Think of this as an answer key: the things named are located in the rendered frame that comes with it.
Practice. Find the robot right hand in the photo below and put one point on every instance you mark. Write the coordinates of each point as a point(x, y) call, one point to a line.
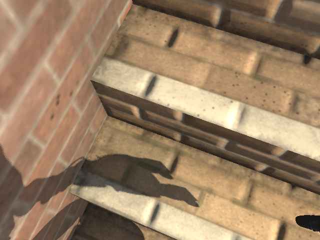
point(311, 222)

